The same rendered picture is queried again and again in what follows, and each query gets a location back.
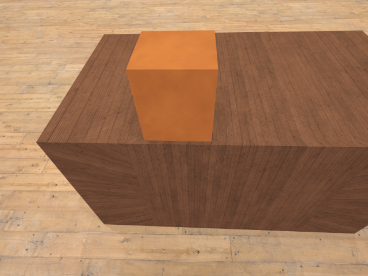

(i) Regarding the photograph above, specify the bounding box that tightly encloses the carton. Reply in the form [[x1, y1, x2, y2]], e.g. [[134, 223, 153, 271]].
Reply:
[[126, 30, 218, 141]]

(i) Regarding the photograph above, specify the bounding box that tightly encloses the pedestal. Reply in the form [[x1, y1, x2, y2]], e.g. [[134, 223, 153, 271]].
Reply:
[[36, 30, 368, 233]]

